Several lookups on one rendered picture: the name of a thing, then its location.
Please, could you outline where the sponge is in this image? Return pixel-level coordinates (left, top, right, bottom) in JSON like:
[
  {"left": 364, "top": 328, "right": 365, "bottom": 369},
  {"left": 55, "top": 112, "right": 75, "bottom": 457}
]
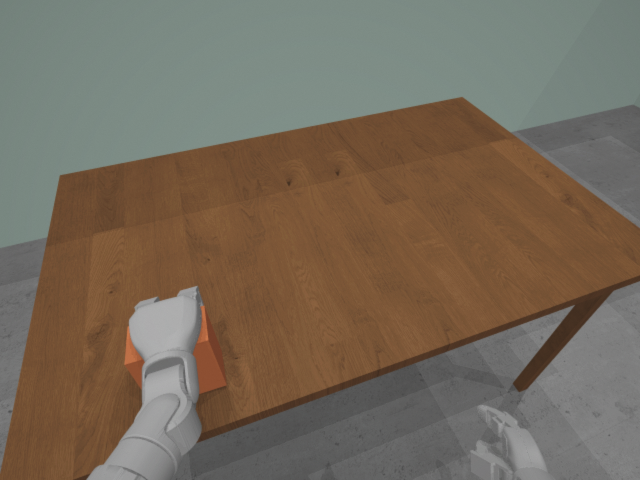
[{"left": 124, "top": 306, "right": 227, "bottom": 394}]

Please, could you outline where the robot left hand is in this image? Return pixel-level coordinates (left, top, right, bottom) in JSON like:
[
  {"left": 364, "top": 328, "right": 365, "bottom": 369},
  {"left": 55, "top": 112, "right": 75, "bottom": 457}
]
[{"left": 129, "top": 286, "right": 204, "bottom": 362}]

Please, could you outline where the table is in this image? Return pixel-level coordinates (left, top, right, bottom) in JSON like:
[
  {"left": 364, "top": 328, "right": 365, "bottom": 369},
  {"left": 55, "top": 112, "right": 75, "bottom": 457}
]
[{"left": 0, "top": 97, "right": 640, "bottom": 480}]

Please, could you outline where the robot right hand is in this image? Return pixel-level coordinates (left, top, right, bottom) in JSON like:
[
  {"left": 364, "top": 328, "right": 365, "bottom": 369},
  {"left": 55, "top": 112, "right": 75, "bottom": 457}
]
[{"left": 470, "top": 405, "right": 548, "bottom": 480}]

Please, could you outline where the left robot forearm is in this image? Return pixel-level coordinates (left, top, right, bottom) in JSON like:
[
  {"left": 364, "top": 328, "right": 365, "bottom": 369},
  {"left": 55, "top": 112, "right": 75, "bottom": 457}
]
[{"left": 86, "top": 350, "right": 202, "bottom": 480}]

